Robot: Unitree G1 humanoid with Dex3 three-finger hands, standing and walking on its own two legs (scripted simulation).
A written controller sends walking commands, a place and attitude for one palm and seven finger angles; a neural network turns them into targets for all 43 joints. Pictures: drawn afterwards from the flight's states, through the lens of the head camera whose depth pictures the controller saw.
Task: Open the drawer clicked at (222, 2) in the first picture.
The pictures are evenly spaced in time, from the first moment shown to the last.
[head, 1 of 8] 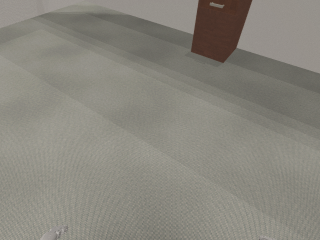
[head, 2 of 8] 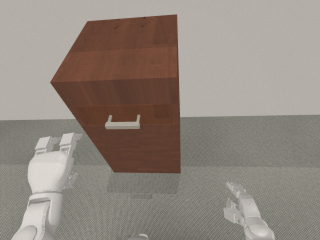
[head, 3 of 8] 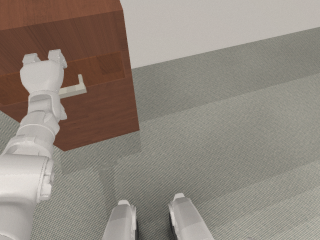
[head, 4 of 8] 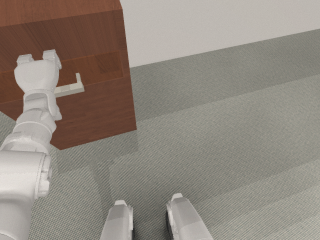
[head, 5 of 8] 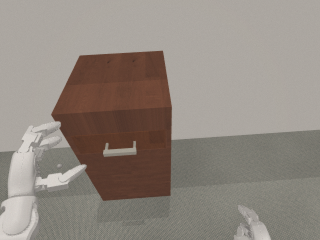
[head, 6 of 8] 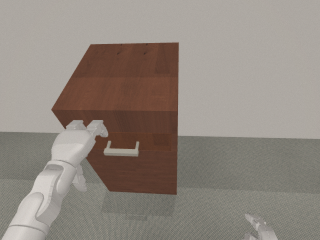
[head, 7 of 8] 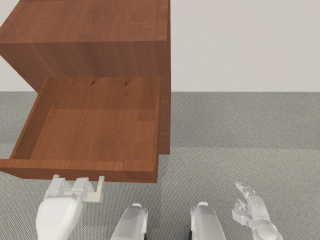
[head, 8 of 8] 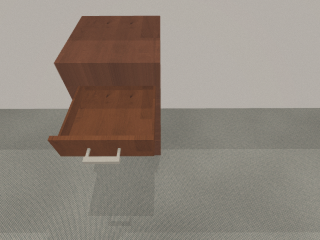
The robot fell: no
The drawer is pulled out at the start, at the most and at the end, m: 0.00 0.30 0.29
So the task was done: yes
